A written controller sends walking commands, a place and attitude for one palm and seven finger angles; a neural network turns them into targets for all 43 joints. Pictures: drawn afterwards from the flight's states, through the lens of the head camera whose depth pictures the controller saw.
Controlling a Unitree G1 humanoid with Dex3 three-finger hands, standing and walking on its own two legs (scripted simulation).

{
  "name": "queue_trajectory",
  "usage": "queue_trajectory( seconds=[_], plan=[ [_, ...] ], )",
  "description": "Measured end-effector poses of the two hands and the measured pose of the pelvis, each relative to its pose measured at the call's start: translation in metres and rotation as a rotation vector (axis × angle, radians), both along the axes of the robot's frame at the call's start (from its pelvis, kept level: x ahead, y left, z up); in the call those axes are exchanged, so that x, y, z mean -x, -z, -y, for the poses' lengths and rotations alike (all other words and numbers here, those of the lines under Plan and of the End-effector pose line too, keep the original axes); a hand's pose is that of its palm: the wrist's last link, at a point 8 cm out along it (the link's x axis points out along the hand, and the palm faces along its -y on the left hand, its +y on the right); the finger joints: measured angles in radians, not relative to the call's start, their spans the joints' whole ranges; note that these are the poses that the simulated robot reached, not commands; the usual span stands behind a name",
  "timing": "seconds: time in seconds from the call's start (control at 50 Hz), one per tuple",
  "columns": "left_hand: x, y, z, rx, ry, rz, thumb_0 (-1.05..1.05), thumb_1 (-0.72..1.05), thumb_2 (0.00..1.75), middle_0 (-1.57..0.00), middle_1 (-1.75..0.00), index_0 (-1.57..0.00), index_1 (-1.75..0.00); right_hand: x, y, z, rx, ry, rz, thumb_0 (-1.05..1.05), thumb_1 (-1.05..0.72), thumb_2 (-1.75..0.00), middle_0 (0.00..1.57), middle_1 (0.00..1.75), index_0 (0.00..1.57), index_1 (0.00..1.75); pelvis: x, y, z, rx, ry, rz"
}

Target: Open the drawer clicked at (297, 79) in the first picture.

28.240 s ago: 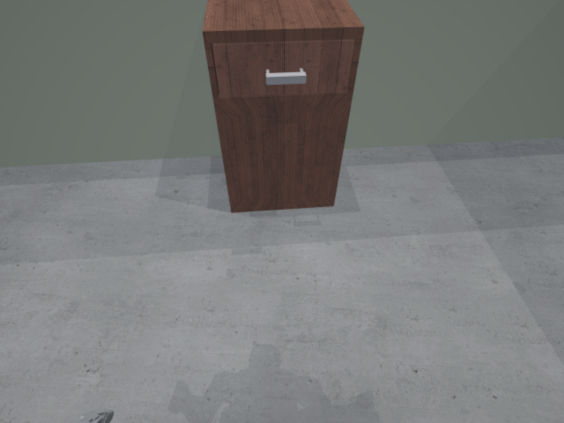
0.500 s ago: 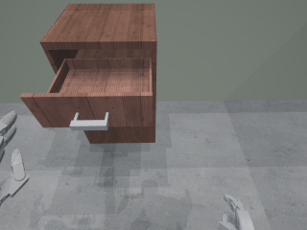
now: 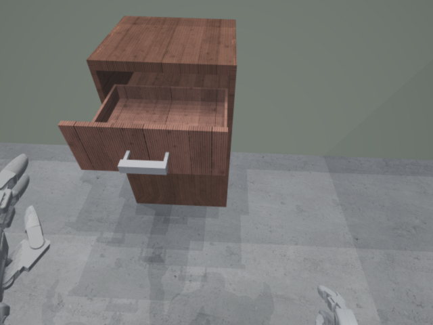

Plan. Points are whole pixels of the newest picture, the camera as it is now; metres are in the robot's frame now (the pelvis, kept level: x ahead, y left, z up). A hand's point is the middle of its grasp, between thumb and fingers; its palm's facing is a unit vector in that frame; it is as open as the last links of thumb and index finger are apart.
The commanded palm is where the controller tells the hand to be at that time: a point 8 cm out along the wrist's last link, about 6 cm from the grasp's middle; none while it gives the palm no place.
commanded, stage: let the arm hang, fingers relaxed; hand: left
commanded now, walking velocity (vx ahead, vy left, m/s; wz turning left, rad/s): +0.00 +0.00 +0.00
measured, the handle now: (145, 160) +0.55 +0.23 -0.06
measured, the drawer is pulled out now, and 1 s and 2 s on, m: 0.30 0.30 0.30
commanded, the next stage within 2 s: look to check the result in 1.16 s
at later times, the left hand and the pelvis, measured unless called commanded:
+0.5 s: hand out of the picture +0.00 +0.19 -0.17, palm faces +0.06 -0.98 -0.21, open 7.0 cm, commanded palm none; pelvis +0.01 +0.00 +0.01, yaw +1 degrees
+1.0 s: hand out of the picture +0.01 +0.17 -0.17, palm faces +0.04 -0.98 -0.18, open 7.3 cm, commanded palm none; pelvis +0.01 +0.00 +0.01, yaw +0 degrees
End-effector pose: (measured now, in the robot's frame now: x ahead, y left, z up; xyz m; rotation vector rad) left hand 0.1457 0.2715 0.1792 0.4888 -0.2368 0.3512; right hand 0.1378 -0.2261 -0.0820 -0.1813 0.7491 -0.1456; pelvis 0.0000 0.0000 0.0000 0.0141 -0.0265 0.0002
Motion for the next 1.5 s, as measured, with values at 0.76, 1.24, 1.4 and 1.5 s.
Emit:
queue_trajectory(
  seconds=[0.76, 1.24, 1.4, 1.5],
  plan=[
    [0.176, 0.310, 0.041, 0.549, -0.309, -1.644, 0.00, 0.92, 0.90, -0.20, -0.30, -0.20, -0.30, 0.178, 0.061, -0.032, -0.115, 0.107, -0.763, 0.00, -0.91, -0.90, 0.20, 0.30, 0.20, 0.30, -0.010, -0.008, -0.004, 0.012, 0.001, 0.006],
    [0.143, 0.315, 0.053, 0.562, -0.253, -1.579, 0.00, 0.92, 0.90, -0.20, -0.30, -0.20, -0.30, 0.160, 0.062, -0.035, -0.119, 0.127, -0.711, 0.00, -0.91, -0.90, 0.20, 0.30, 0.20, 0.30, -0.016, -0.008, -0.004, 0.009, 0.007, 0.003],
    [0.144, 0.314, 0.055, 0.564, -0.260, -1.595, 0.00, 0.91, 0.90, -0.20, -0.30, -0.20, -0.30, 0.159, 0.061, -0.030, -0.112, 0.130, -0.724, 0.00, -0.91, -0.90, 0.19, 0.30, 0.20, 0.30, -0.020, -0.009, -0.003, 0.009, 0.008, 0.001],
    [0.141, 0.314, 0.056, 0.564, -0.258, -1.595, 0.00, 0.91, 0.90, -0.20, -0.30, -0.20, -0.30, 0.155, 0.061, -0.029, -0.112, 0.130, -0.724, 0.00, -0.91, -0.90, 0.19, 0.30, 0.20, 0.30, -0.022, -0.009, -0.002, 0.009, 0.007, 0.001]
  ],
)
